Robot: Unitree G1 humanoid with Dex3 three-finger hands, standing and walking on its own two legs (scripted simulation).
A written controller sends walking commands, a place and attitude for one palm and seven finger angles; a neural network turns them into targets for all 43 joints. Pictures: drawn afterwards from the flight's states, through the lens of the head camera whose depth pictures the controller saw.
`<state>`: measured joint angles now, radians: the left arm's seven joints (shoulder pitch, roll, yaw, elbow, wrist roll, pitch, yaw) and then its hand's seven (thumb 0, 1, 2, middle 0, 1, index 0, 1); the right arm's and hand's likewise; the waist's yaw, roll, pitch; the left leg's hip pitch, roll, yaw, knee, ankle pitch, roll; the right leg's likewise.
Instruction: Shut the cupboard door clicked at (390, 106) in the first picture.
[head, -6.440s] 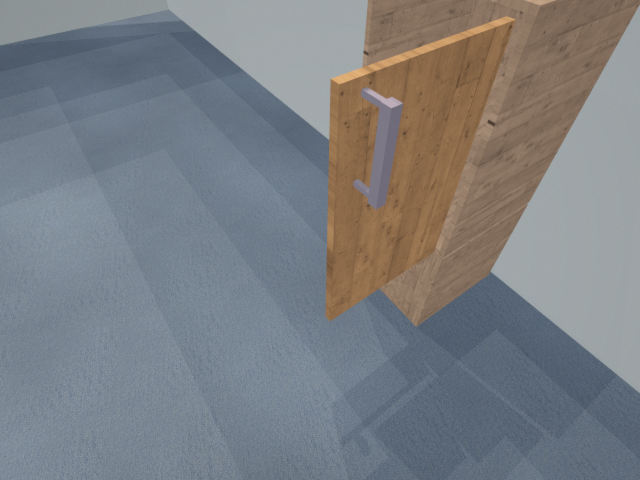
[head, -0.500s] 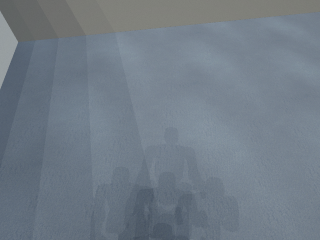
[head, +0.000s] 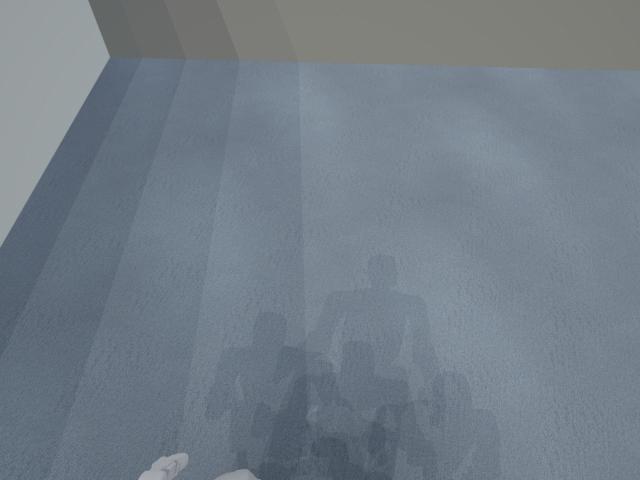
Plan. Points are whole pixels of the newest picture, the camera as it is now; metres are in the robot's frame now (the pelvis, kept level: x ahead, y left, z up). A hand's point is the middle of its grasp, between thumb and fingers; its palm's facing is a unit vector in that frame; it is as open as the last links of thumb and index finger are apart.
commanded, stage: walk to a spot facing it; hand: left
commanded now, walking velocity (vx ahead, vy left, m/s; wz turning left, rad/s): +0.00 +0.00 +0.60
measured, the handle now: out of the picture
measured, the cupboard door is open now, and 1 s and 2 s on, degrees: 91 91 91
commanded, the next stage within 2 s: none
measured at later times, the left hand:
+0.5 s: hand out of the picture +0.06 +0.16 -0.14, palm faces +0.29 -0.90 -0.32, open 7.4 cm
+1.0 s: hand out of the picture +0.02 +0.17 -0.16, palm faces +0.58 -0.77 -0.24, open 7.4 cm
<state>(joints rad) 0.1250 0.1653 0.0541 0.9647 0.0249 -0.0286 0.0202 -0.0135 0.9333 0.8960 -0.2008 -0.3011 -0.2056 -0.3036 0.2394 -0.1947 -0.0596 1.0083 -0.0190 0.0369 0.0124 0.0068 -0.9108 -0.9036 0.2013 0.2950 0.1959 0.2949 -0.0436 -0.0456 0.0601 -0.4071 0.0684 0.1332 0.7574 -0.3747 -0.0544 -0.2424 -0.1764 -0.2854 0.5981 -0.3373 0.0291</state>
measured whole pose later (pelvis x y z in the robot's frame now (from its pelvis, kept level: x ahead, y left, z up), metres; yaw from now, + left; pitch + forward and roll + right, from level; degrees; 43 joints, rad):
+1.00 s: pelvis +0.07 -0.04 +0.00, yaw +35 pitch +0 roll +0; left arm 0.17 0.23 0.08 0.93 0.03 0.05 0.01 0.01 0.91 0.90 -0.20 -0.30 -0.20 -0.30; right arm 0.13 -0.21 -0.06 0.92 -0.03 0.04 0.00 0.00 -0.90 -0.90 0.21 0.30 0.20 0.30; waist 0.00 -0.02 0.09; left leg -0.28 -0.02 0.04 0.53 -0.26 0.04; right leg -0.49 -0.10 -0.01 1.10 -0.41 0.09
